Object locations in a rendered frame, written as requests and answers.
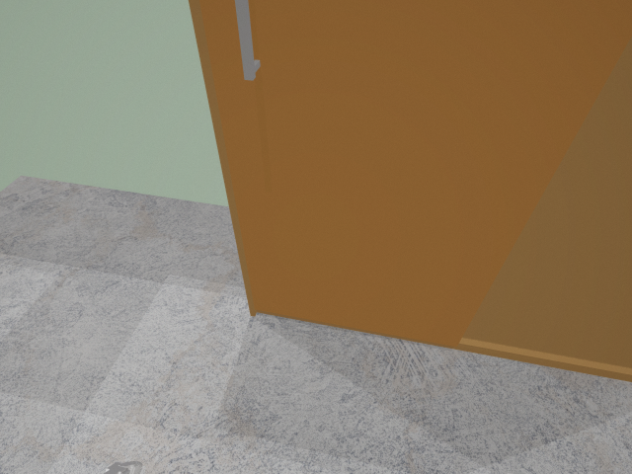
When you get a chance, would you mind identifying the handle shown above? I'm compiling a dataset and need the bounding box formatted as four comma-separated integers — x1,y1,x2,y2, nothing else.
235,0,261,81

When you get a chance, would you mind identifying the wardrobe door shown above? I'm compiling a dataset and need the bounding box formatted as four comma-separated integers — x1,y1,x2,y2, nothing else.
463,37,632,368
199,0,632,347

